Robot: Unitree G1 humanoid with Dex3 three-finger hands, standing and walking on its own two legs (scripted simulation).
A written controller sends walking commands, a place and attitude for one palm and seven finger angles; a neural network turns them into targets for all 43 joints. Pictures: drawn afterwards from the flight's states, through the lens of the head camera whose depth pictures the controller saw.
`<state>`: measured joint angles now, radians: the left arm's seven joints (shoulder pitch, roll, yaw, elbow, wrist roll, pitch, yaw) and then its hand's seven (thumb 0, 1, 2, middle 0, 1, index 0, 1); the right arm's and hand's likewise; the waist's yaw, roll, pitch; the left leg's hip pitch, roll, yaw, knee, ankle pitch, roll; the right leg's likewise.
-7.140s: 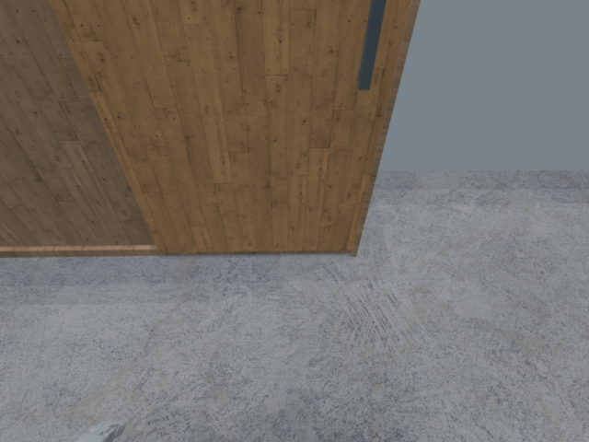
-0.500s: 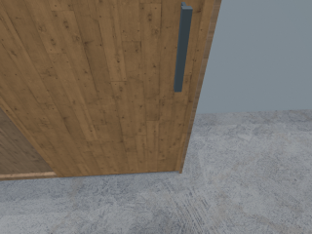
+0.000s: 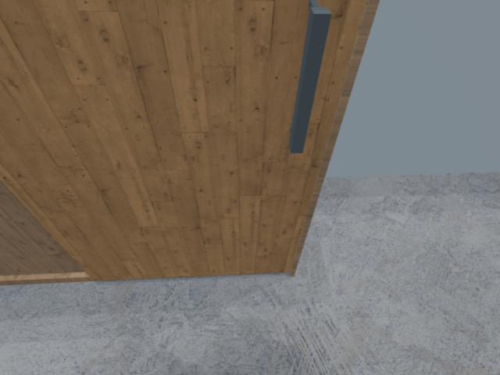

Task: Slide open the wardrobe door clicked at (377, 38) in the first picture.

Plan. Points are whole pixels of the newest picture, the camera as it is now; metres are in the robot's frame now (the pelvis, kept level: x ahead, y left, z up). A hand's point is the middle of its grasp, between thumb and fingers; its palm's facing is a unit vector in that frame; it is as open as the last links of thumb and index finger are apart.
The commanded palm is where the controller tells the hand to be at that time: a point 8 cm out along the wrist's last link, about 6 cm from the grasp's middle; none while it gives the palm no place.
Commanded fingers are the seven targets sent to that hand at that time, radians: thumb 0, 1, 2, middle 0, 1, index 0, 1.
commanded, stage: look again from close up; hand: right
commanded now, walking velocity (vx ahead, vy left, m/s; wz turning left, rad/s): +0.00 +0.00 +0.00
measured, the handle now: (303, 85) +0.58 -0.06 +0.17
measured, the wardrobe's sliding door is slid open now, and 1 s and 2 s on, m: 0.00 0.00 0.00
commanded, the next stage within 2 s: shuffle to correct the standing spot in 0.84 s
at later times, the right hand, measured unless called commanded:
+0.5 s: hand out of the picture +0.09 -0.22 -0.16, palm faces -0.04 +0.95 -0.31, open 7.4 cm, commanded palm none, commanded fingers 0.00 -0.90 -0.90 0.20 0.30 0.20 0.30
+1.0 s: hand out of the picture +0.07 -0.21 -0.16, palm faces -0.03 +0.95 -0.30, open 7.4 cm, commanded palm none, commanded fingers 0.00 -0.90 -0.90 0.20 0.30 0.20 0.30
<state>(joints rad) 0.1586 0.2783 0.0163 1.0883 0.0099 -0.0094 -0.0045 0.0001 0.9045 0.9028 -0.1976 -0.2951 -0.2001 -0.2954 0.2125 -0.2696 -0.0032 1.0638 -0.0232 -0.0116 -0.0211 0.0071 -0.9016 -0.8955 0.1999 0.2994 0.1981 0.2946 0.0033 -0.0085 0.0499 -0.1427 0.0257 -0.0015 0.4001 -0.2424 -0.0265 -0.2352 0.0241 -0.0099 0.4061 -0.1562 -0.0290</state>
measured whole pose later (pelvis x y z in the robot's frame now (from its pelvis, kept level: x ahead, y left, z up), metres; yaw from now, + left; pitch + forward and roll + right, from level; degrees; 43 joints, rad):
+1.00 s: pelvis +0.03 +0.02 +0.00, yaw +1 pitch -1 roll +0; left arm 0.15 0.29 -0.01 1.12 0.01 -0.01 0.01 0.00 0.90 0.90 -0.20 -0.30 -0.20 -0.30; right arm 0.20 -0.28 0.00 1.09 -0.02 0.00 -0.02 0.01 -0.90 -0.90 0.20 0.30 0.20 0.29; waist 0.00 0.00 0.04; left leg -0.06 0.01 0.00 0.32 -0.25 0.00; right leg -0.15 0.00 -0.01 0.35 -0.17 0.00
